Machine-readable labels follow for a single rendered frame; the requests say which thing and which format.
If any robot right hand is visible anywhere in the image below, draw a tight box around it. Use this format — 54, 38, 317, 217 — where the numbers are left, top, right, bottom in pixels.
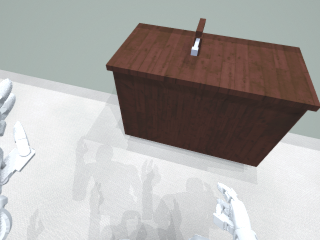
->
213, 182, 252, 236

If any robot left hand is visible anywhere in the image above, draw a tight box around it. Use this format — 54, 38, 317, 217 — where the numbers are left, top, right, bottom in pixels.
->
0, 78, 36, 194

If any counter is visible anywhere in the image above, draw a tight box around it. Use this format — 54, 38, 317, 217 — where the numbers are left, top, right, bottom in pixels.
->
106, 18, 320, 167

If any tap lever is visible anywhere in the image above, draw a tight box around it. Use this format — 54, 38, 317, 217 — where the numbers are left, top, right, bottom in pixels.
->
190, 38, 200, 56

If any robot right forearm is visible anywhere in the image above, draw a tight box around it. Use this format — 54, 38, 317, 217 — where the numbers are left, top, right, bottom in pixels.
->
233, 228, 259, 240

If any robot left forearm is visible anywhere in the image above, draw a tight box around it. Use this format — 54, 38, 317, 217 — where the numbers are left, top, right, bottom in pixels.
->
0, 195, 13, 240

